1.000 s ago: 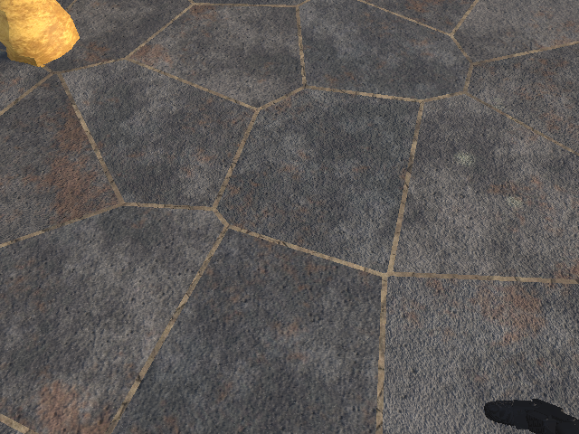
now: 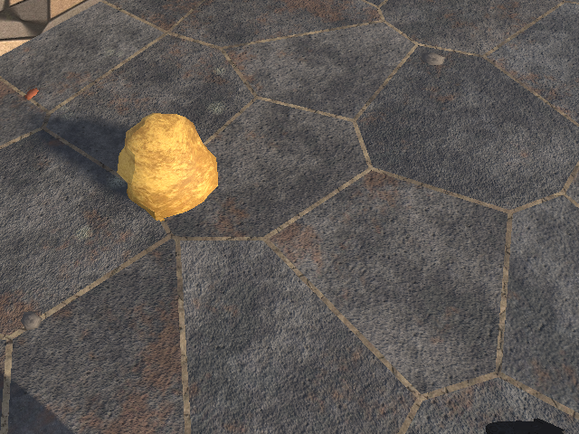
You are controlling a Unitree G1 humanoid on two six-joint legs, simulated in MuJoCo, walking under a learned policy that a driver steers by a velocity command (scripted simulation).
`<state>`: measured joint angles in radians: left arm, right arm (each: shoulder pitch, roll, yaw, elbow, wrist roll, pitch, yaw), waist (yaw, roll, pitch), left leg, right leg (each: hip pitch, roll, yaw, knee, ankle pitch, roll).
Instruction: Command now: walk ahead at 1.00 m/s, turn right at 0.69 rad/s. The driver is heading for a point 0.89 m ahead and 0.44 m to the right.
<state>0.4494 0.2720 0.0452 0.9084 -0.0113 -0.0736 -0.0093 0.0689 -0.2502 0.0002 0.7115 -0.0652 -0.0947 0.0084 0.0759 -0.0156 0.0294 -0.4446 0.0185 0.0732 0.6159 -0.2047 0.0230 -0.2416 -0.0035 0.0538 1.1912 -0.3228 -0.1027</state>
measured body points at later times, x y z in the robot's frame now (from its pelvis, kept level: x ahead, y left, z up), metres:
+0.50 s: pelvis +0.45 -0.07 -0.01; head +0.48 -0.07 +0.44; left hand +0.62 +0.17 -0.14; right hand +0.51 -0.36 -0.09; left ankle +0.46 +0.12 -0.61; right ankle +0.47 -0.09 -0.72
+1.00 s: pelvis +0.86 -0.23 +0.01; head +0.87 -0.24 +0.46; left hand +1.21 -0.24 -0.05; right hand +0.62 -0.41 -0.10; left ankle +0.92 -0.10 -0.72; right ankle +0.81 -0.33 -0.63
